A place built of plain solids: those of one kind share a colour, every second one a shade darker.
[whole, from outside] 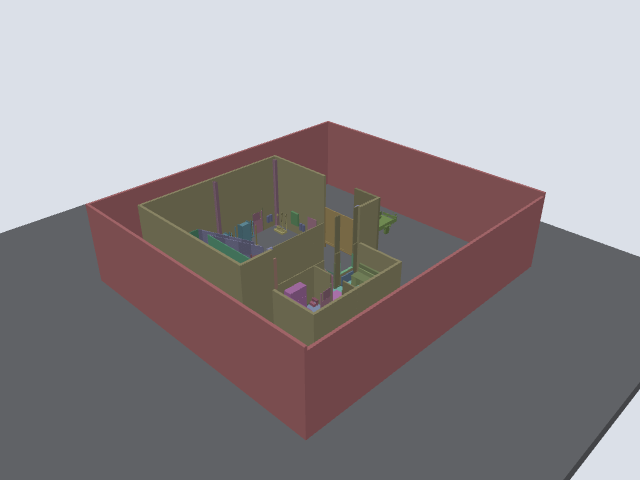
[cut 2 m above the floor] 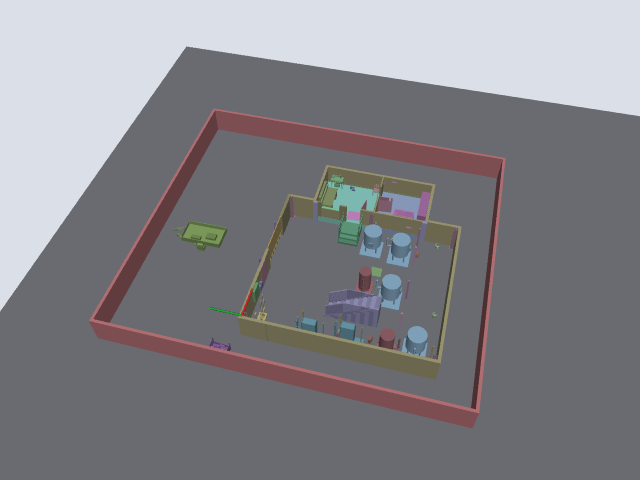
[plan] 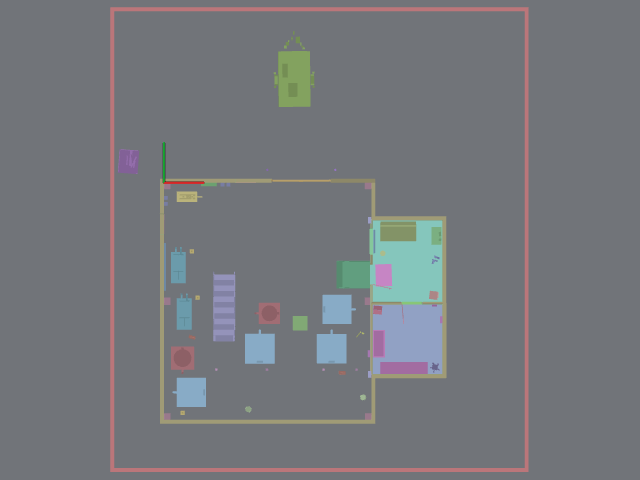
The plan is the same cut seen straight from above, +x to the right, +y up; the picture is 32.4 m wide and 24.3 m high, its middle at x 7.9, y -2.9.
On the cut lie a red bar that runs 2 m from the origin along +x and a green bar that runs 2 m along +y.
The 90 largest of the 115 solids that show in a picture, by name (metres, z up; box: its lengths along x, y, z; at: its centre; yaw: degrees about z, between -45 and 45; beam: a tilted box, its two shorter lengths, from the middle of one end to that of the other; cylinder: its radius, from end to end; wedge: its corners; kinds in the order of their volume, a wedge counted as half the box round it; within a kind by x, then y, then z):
{
 "yard_bound_1": {"box": [0.2, 23.52, 6.2], "at": [-2.61, -2.88, 3.05]},
 "yard_bound_2": {"box": [21.17, 0.2, 6.2], "at": [7.87, -14.54, 3.05]},
 "yard_bound_3": {"box": [21.17, 0.2, 6.2], "at": [7.87, 8.78, 3.05]},
 "yard_bound_4": {"box": [0.2, 23.52, 5.9], "at": [18.36, -2.88, 2.9]},
 "wall_1": {"box": [0.2, 12.4, 6.15], "at": [-0.1, -6.0, 3.02]},
 "wall_2": {"box": [5.66, 0.2, 6.15], "at": [2.62, 0.1, 3.02]},
 "wall_3": {"box": [10.9, 0.2, 6.15], "at": [5.25, -12.1, 3.02]},
 "wall_4": {"box": [2.26, 0.2, 6.15], "at": [9.57, 0.1, 3.02]},
 "wall_5": {"box": [0.06, 3.72, 6.15], "at": [10.47, -7.9, 3.02]},
 "wall_6": {"box": [0.06, 0.97, 6.15], "at": [10.47, -5.68, 3.02]},
 "wall_7": {"box": [0.06, 0.47, 6.15], "at": [10.47, -3.88, 3.02]},
 "wall_8": {"box": [0.06, 1.36, 1.51], "at": [10.47, -2.98, 0.7]},
 "wall_9": {"box": [0.06, 0.47, 6.15], "at": [10.47, -2.07, 3.02]},
 "wall_10": {"box": [0.06, 3.6, 3.36], "at": [10.53, -7.9, 1.63]},
 "wall_11": {"box": [0.06, 0.92, 2.82], "at": [10.53, -5.65, 1.9]},
 "wall_12": {"box": [0.06, 0.47, 2.82], "at": [10.53, -3.88, 1.9]},
 "wall_13": {"box": [0.06, 0.41, 2.82], "at": [10.53, -2.1, 1.9]},
 "wall_14": {"box": [0.2, 2.5, 6.15], "at": [10.6, -10.95, 3.02]},
 "wall_15": {"box": [0.2, 2.1, 6.15], "at": [10.6, -0.85, 3.02]},
 "wall_16": {"box": [1.5, 0.06, 3.36], "at": [11.25, -6.13, 1.63]},
 "wall_17": {"box": [3.8, 0.2, 3.36], "at": [12.4, -9.8, 1.63]},
 "wall_18": {"box": [3.8, 0.2, 3.36], "at": [12.4, -1.8, 1.63]},
 "wall_19": {"box": [1.0, 0.06, 3.36], "at": [13.6, -6.13, 1.63]},
 "wall_20": {"box": [0.2, 3.8, 3.36], "at": [14.2, -8.0, 1.63]},
 "wall_21": {"box": [0.2, 4.4, 3.36], "at": [14.2, -3.9, 1.63]},
 "buffer_vessel_1": {"box": [1.48, 1.48, 0.17], "at": [1.39, -10.61, 0.04]},
 "buffer_vessel_2": {"cylinder": 0.6, "from": [1.39, -10.61, 0.73], "to": [1.39, -10.61, 3.04]},
 "buffer_vessel_3": {"box": [1.51, 1.51, 0.17], "at": [4.86, -8.4, 0.04]},
 "buffer_vessel_4": {"cylinder": 0.61, "from": [4.86, -8.4, 0.74], "to": [4.86, -8.4, 2.63]},
 "buffer_vessel_5": {"box": [1.51, 1.51, 0.17], "at": [8.49, -8.4, 0.04]},
 "buffer_vessel_6": {"cylinder": 0.61, "from": [8.49, -8.4, 0.74], "to": [8.49, -8.4, 2.63]},
 "buffer_vessel_7": {"box": [1.48, 1.48, 0.17], "at": [8.76, -6.41, 0.04]},
 "buffer_vessel_8": {"cylinder": 0.6, "from": [8.76, -6.41, 0.73], "to": [8.76, -6.41, 3.04]},
 "raised_floor_control_1": {"box": [3.73, 4.33, 0.56], "at": [12.3, -4.0, 0.23]},
 "raised_floor_switch_1": {"box": [3.73, 3.73, 0.56], "at": [12.3, -7.9, 0.23]},
 "row_1": {"box": [0.48, 1.28, 2.04], "at": [10.88, -8.15, 1.63]},
 "row_2": {"box": [0.6, 1.4, 2.1], "at": [10.88, -8.15, 1.66]},
 "row_3": {"box": [2.4, 0.6, 2.1], "at": [12.15, -9.38, 1.66]},
 "air_vessel_1": {"box": [1.18, 1.18, 0.17], "at": [0.94, -8.88, 0.04]},
 "air_vessel_2": {"cylinder": 0.45, "from": [0.94, -8.88, 0.36], "to": [0.94, -8.88, 2.08]},
 "air_vessel_3": {"box": [1.08, 1.08, 0.17], "at": [5.34, -6.61, 0.04]},
 "air_vessel_4": {"cylinder": 0.4, "from": [5.34, -6.61, 0.35], "to": [5.34, -6.61, 1.89]},
 "plate_exchanger_1": {"box": [0.52, 0.045, 1.7], "at": [0.73, -4.49, 1.07]},
 "plate_exchanger_2": {"box": [0.76, 1.59, 0.15], "at": [0.73, -4.29, 0.03]},
 "plate_exchanger_3": {"box": [0.42, 0.8, 1.56], "at": [0.73, -4.07, 1.07]},
 "plate_exchanger_4": {"box": [0.76, 1.59, 0.15], "at": [1.03, -6.64, 0.03]},
 "plate_exchanger_5": {"box": [0.42, 0.8, 1.56], "at": [1.03, -6.42, 1.07]},
 "stair_openriser_grating_railpanel_1": {"box": [0.1, 0.28, 2.07], "at": [2.56, -7.88, 0.98]},
 "stair_openriser_grating_railpanel_2": {"box": [0.1, 0.28, 1.9], "at": [2.56, -7.6, 0.9]},
 "stair_openriser_grating_railpanel_3": {"box": [0.1, 0.28, 1.72], "at": [2.56, -7.32, 0.81]},
 "stair_openriser_grating_railpanel_4": {"box": [0.1, 0.28, 1.54], "at": [2.56, -7.04, 0.72]},
 "stair_openriser_grating_railpanel_5": {"box": [0.1, 0.28, 1.37], "at": [2.56, -6.76, 0.64]},
 "stair_openriser_grating_railpanel_6": {"box": [1.0, 0.1, 2.07], "at": [3.05, -7.99, 0.98]},
 "stair_openriser_grating_railpanel_7": {"box": [1.1, 0.3, 0.18], "at": [3.05, -7.87, 2.01]},
 "stair_openriser_grating_railpanel_8": {"box": [1.1, 0.3, 0.18], "at": [3.05, -7.59, 1.83]},
 "stair_openriser_grating_railpanel_9": {"box": [1.1, 0.3, 0.18], "at": [3.05, -7.31, 1.66]},
 "stair_openriser_grating_railpanel_10": {"box": [1.1, 0.3, 0.18], "at": [3.05, -7.03, 1.49]},
 "stair_openriser_grating_railpanel_11": {"box": [1.1, 0.3, 0.18], "at": [3.05, -6.75, 1.31]},
 "stair_openriser_grating_railpanel_12": {"box": [1.1, 0.3, 0.18], "at": [3.05, -6.47, 1.14]},
 "stair_openriser_grating_railpanel_13": {"box": [1.1, 0.3, 0.18], "at": [3.05, -6.19, 0.96]},
 "stair_openriser_grating_railpanel_14": {"box": [1.1, 0.3, 0.18], "at": [3.05, -5.91, 0.79]},
 "stair_openriser_grating_railpanel_15": {"box": [1.1, 0.3, 0.18], "at": [3.05, -5.63, 0.61]},
 "stair_openriser_grating_railpanel_16": {"box": [1.1, 0.3, 0.18], "at": [3.05, -5.35, 0.43]},
 "stair_openriser_grating_railpanel_17": {"box": [1.1, 0.3, 0.18], "at": [3.05, -5.07, 0.26]},
 "stair_openriser_grating_railpanel_18": {"box": [1.1, 0.3, 0.23], "at": [3.05, -4.79, 0.06]},
 "door_landing_1": {"box": [0.32, 1.4, 0.22], "at": [8.9, -4.65, 0.06]},
 "door_landing_2": {"box": [0.32, 1.4, 0.39], "at": [9.2, -4.65, 0.14]},
 "door_landing_3": {"box": [1.1, 1.4, 0.56], "at": [9.89, -4.65, 0.23]},
 "pier_1": {"box": [0.17, 0.34, 6.15], "at": [10.41, -9.7, 3.02]},
 "pier_2": {"box": [0.17, 0.34, 6.15], "at": [10.41, -1.9, 3.02]},
 "wall_over_deck_1": {"box": [0.1, 2.66, 2.22], "at": [10.56, -10.7, 4.24]},
 "roller_shutter_1": {"box": [2.86, 0.06, 3.09], "at": [6.95, 0.12, 1.96]},
 "deck_rail_railpanel_1": {"box": [0.06, 2.6, 0.95], "at": [2.5, -10.7, 3.73]},
 "deck_rail_railpanel_2": {"box": [6.9, 0.06, 0.95], "at": [7.05, -9.4, 3.73]},
 "control_desk_1": {"box": [0.42, 0.46, 0.79], "at": [11.18, -2.69, 0.85]},
 "control_desk_2": {"box": [1.82, 0.9, 0.03], "at": [11.86, -2.51, 1.26]},
 "control_desk_3": {"box": [1.8, 0.27, 0.3], "at": [11.86, -2.1, 1.43]},
 "control_desk_4": {"box": [1.8, 0.18, 0.29], "at": [11.86, -2.05, 1.73]},
 "beyond_trailer_1": {"box": [0.47, 0.71, 0.24], "at": [6.53, 4.7, 0.6], "yaw": 0.6},
 "beyond_trailer_2": {"box": [1.6, 2.8, 0.06], "at": [6.6, 5.25, 0.51], "yaw": 0.6},
 "beyond_trailer_3": {"box": [0.044, 2.79, 0.38], "at": [7.39, 5.25, 0.67], "yaw": 0.6},
 "door_leaf_1": {"box": [0.044, 1.0, 1.23], "at": [0.0, -2.1, 0.56]},
 "door_leaf_2": {"box": [1.0, 0.044, 2.15], "at": [4.15, 0.0, 1.02]},
 "door_leaf_3": {"box": [0.044, 0.99, 1.23], "at": [12.09, -6.66, 1.07], "yaw": 4.8},
 "radiator_1": {"box": [0.1, 2.42, 0.49], "at": [0.05, -4.25, 0.2]},
 "radiator_2": {"box": [0.1, 1.2, 0.66], "at": [10.65, -2.98, 0.95]},
 "distribution_board_1": {"box": [0.8, 0.18, 1.1], "at": [2.28, -0.09, 1.4]},
 "pump_unit_1": {"box": [1.04, 0.53, 0.2], "at": [1.17, -0.71, 0.05]},
 "beyond_stillage_1": {"box": [0.98, 1.18, 0.08], "at": [-1.79, 1.07, 0.14], "yaw": -4.1},
 "entrance_mat_1": {"box": [0.82, 1.12, 0.06], "at": [11.13, -4.68, 0.49], "yaw": 1.8}
}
